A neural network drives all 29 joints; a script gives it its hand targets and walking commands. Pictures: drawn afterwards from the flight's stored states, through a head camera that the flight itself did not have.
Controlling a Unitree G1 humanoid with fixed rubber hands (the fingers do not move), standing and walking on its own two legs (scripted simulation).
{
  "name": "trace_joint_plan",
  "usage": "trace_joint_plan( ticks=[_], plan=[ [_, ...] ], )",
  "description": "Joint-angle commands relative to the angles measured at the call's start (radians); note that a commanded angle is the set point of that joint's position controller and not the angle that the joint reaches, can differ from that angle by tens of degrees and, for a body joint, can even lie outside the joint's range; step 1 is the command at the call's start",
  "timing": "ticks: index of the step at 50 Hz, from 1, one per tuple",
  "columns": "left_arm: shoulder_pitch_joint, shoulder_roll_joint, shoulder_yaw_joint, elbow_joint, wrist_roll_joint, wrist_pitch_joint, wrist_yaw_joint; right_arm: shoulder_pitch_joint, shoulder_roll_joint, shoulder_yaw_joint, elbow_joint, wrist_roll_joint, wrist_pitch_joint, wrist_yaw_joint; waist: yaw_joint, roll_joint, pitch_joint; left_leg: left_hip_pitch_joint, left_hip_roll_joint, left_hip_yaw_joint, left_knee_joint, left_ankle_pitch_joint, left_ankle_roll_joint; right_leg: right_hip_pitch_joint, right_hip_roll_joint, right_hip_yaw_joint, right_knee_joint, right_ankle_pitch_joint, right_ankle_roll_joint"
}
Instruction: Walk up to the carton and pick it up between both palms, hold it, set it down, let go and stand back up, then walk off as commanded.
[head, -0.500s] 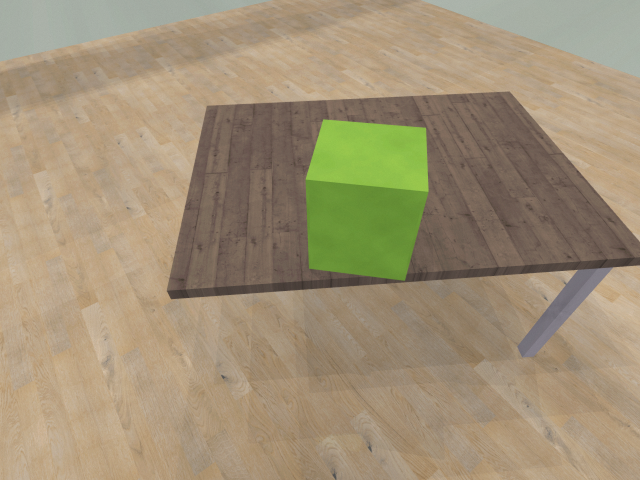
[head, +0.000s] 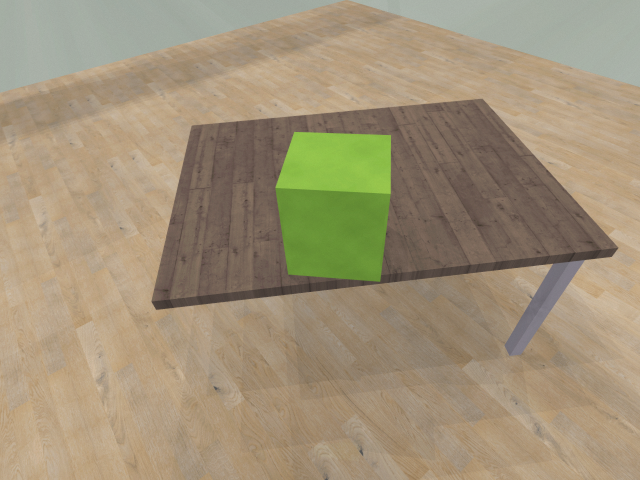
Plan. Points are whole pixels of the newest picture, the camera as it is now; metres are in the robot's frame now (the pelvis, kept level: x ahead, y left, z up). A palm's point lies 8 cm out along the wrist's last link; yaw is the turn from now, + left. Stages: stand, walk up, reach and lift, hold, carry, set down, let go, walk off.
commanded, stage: walk off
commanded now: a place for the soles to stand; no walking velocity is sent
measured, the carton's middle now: (337, 207) +0.70 -0.02 -0.09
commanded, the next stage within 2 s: stand in 0.76 s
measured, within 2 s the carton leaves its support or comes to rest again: neither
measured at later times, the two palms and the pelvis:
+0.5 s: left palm out of the picture +0.09 +0.32 -0.10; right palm out of the picture +0.07 -0.32 -0.10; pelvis +0.02 +0.00 +0.00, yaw +1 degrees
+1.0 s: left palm out of the picture +0.02 +0.33 -0.10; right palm out of the picture +0.09 -0.29 -0.10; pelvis +0.00 +0.01 +0.00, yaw +1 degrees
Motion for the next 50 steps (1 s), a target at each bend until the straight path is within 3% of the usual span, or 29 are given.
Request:
trace_joint_plan(
  ticks=[1, 4, 6, 7, 8, 9, 10, 13, 16, 19, 20, 21, 22, 23, 29, 31, 32, 33, 34, 35, 36, 37, 39, 41, 44, 46, 47, 48, 50],
  plan=[
    [-0.055, 0.222, 0.066, -0.077, 0.004, -0.015, 0.019, 0.025, -0.114, -0.017, -0.043, 0.001, -0.024, 0.005, -0.031, -0.197, 0.094, -0.037, 0.024, -0.012, -0.076, 0.033, 0.008, -0.126, -0.231, 0.275, -0.239, -0.09, -0.175],
    [-0.046, 0.251, 0.07, -0.067, 0.005, -0.012, 0.017, 0.031, -0.099, -0.01, -0.05, 0.004, -0.038, -0.001, -0.029, -0.171, 0.048, 0.01, 0.03, -0.024, -0.331, -0.023, 0.025, -0.062, -0.216, 0.24, -0.155, 0.049, -0.163],
    [-0.089, 0.248, 0.073, -0.074, 0.019, -0.012, 0.02, 0.099, -0.088, -0.018, -0.038, 0.001, -0.045, -0.001, -0.069, -0.104, 0.021, 0.17, 0.017, -0.019, -0.53, 0.183, 0.05, -0.131, -0.172, 0.17, -0.039, 0.162, -0.119],
    [-0.094, 0.236, 0.079, -0.076, 0.017, -0.015, 0.012, 0.154, -0.137, -0.033, -0.013, 0.001, -0.052, -0.008, -0.068, 0.002, 0.026, 0.216, 0.095, -0.158, -0.595, 0.404, 0.09, -0.178, -0.091, 0.082, 0.122, 0.21, -0.067],
    [-0.059, 0.201, 0.08, -0.076, 0.011, -0.012, 0.015, 0.162, -0.204, -0.051, -0.012, 0.002, -0.052, -0.004, -0.042, 0.18, -0.005, 0.237, 0.252, -0.332, -0.641, 0.649, 0.143, -0.237, 0.03, -0.023, 0.327, -0.103, -0.004],
    [-0.064, 0.206, 0.087, -0.07, 0.01, -0.005, 0.013, 0.103, -0.241, -0.063, -0.033, -0.015, -0.054, -0.004, -0.034, 0.093, 0.058, 0.143, 0.333, -0.471, -0.714, 0.357, 0.247, -0.253, 0.037, -0.013, 0.39, -0.238, 0.026],
    [-0.055, 0.212, 0.082, -0.054, 0.01, -0.003, 0.017, 0.066, -0.217, -0.06, -0.055, -0.007, -0.061, -0.005, -0.003, 0.091, 0.104, 0.104, 0.34, -0.498, -0.72, 0.329, 0.263, -0.261, 0.023, 0.029, 0.428, -0.248, 0.025],
    [-0.073, 0.213, 0.08, -0.05, 0.008, -0.011, -0.001, 0.03, -0.151, -0.055, -0.059, -0.022, -0.049, -0.012, -0.008, 0.089, 0.017, 0.281, 0.275, -0.328, -0.617, 0.588, 0.223, -0.283, 0.005, 0.044, 0.273, -0.221, 0.017],
    [-0.093, 0.19, 0.073, -0.056, 0.002, -0.02, -0.006, 0.032, -0.165, -0.055, -0.051, -0.026, -0.047, -0.023, -0.004, 0.137, -0.041, 0.298, 0.255, -0.263, -0.574, 0.75, 0.163, -0.174, 0.003, -0.005, 0.042, -0.094, -0.001],
    [-0.024, 0.242, 0.087, -0.031, 0.002, -0.047, 0.003, 0.094, -0.147, -0.047, -0.087, -0.012, -0.055, -0.02, 0.007, -0.005, -0.15, 0.155, 0.131, -0.121, -0.376, 0.641, 0.072, 0.153, -0.066, 0.073, -0.177, 0.263, -0.022],
    [0.007, 0.294, 0.103, -0.04, 0.007, -0.051, 0.01, 0.108, -0.178, -0.048, -0.08, -0.002, -0.055, -0.014, 0.014, -0.056, -0.207, 0.049, 0.1, -0.091, -0.306, 0.494, 0.039, 0.29, -0.172, 0.181, -0.066, 0.488, -0.057],
    [0.022, 0.297, 0.093, -0.06, 0.003, -0.047, 0.021, 0.096, -0.166, -0.04, -0.078, 0.007, -0.048, -0.013, 0.011, -0.111, -0.217, 0.014, 0.047, -0.045, -0.211, 0.157, 0.024, 0.257, -0.261, 0.269, -0.067, 0.549, -0.132],
    [-0.001, 0.275, 0.071, -0.057, 0.002, -0.034, 0.016, 0.09, -0.127, -0.025, -0.05, 0.011, -0.034, -0.017, -0.001, -0.101, -0.16, 0.025, 0.007, -0.017, -0.089, -0.058, 0.013, 0.118, -0.314, 0.325, -0.096, 0.488, -0.196],
    [-0.033, 0.222, 0.056, -0.059, 0.013, -0.016, 0.01, 0.089, -0.096, -0.022, -0.041, 0.001, -0.015, -0.02, -0.019, -0.125, -0.065, 0.032, 0.013, -0.019, -0.038, -0.08, 0.01, -0.017, -0.308, 0.318, -0.148, 0.327, -0.206],
    [-0.128, 0.255, 0.066, -0.087, 0.012, 0.0, 0.011, 0.083, -0.099, -0.011, -0.03, 0.009, -0.026, -0.012, -0.044, -0.181, 0.021, 0.082, 0.021, -0.016, -0.276, -0.032, 0.022, -0.127, -0.22, 0.221, -0.128, 0.235, -0.156],
    [-0.12, 0.26, 0.072, -0.091, 0.013, -0.001, 0.009, 0.1, -0.101, -0.017, -0.029, 0.004, -0.028, -0.012, -0.052, -0.142, 0.02, 0.141, 0.016, -0.017, -0.461, 0.083, 0.048, -0.148, -0.179, 0.182, -0.081, 0.157, -0.116],
    [-0.12, 0.265, 0.081, -0.086, 0.011, 0.003, 0.009, 0.094, -0.13, -0.021, -0.022, 0.012, -0.034, -0.01, -0.047, -0.046, 0.0, 0.145, 0.052, -0.078, -0.546, 0.293, 0.069, -0.112, -0.12, 0.142, 0.016, 0.21, -0.082],
    [-0.091, 0.237, 0.08, -0.094, 0.013, 0.001, 0.012, 0.114, -0.181, -0.039, -0.027, 0.009, -0.038, -0.01, -0.039, 0.086, -0.033, 0.175, 0.204, -0.236, -0.616, 0.503, 0.127, -0.147, -0.03, 0.053, 0.207, 0.127, -0.027],
    [-0.058, 0.211, 0.08, -0.067, -0.002, 0.012, 0.012, -0.025, -0.2, -0.036, -0.068, 0.002, -0.037, -0.004, 0.0, 0.141, 0.11, -0.037, 0.307, -0.331, -0.711, 0.408, 0.214, -0.122, 0.048, -0.036, 0.311, -0.147, 0.027],
    [-0.065, 0.202, 0.08, -0.057, 0.014, 0.023, 0.013, -0.06, -0.197, -0.045, -0.096, -0.003, -0.046, -0.003, 0.019, 0.128, 0.154, -0.157, 0.349, -0.448, -0.767, 0.246, 0.245, -0.101, 0.031, -0.005, 0.411, -0.19, 0.039],
    [-0.061, 0.226, 0.089, -0.053, 0.016, 0.021, 0.008, -0.111, -0.194, -0.055, -0.12, -0.019, -0.041, -0.001, 0.031, 0.141, 0.147, -0.18, 0.315, -0.404, -0.774, 0.11, 0.222, -0.067, 0.026, 0.023, 0.448, -0.179, 0.043],
    [-0.045, 0.22, 0.082, -0.054, 0.016, 0.011, 0.005, -0.119, -0.151, -0.045, -0.116, -0.027, -0.041, -0.001, 0.026, 0.143, 0.102, -0.027, 0.281, -0.347, -0.705, 0.316, 0.226, -0.144, 0.026, 0.04, 0.387, -0.223, 0.042],
    [-0.032, 0.215, 0.079, -0.032, 0.013, -0.005, -0.007, -0.097, -0.146, -0.05, -0.089, -0.018, -0.034, -0.007, 0.012, 0.189, 0.029, 0.136, 0.255, -0.247, -0.629, 0.469, 0.217, -0.218, 0.015, 0.006, 0.302, -0.217, 0.032],
    [-0.034, 0.202, 0.072, -0.031, 0.003, -0.023, -0.007, -0.014, -0.147, -0.044, -0.048, -0.016, -0.035, -0.014, -0.012, 0.151, -0.042, 0.259, 0.251, -0.249, -0.584, 0.63, 0.18, -0.187, 0.005, -0.014, 0.076, -0.17, 0.016],
    [-0.024, 0.2, 0.078, -0.029, 0.005, -0.048, 0.008, 0.028, -0.181, -0.05, -0.046, -0.009, -0.038, -0.011, -0.025, 0.13, -0.112, 0.27, 0.21, -0.188, -0.509, 0.673, 0.133, -0.027, -0.027, 0.004, -0.153, 0.057, -0.023],
    [0.024, 0.219, 0.085, -0.033, 0.012, -0.055, 0.019, 0.047, -0.188, -0.052, -0.052, 0.006, -0.046, -0.005, -0.014, 0.03, -0.166, 0.238, 0.168, -0.132, -0.411, 0.685, 0.091, 0.087, -0.105, 0.053, -0.131, 0.26, -0.042],
    [0.005, 0.259, 0.091, -0.03, 0.008, -0.059, 0.023, 0.036, -0.202, -0.052, -0.048, 0.023, -0.052, -0.001, -0.021, 0.001, -0.203, 0.17, 0.128, -0.096, -0.379, 0.527, 0.072, 0.139, -0.133, 0.11, -0.059, 0.337, -0.065],
    [0.006, 0.253, 0.078, -0.027, 0.013, -0.052, 0.016, -0.008, -0.167, -0.048, -0.044, 0.02, -0.038, -0.002, -0.021, -0.062, -0.128, 0.108, 0.041, -0.021, -0.313, 0.276, 0.059, 0.056, -0.189, 0.208, -0.091, 0.233, -0.114],
    [-0.028, 0.252, 0.075, -0.04, 0.019, -0.033, 0.012, -0.023, -0.109, -0.026, -0.04, 0.02, -0.022, -0.004, -0.01, -0.178, -0.031, 0.04, -0.024, -0.003, -0.092, -0.032, 0.032, -0.07, -0.28, 0.306, -0.171, 0.123, -0.202]
  ],
)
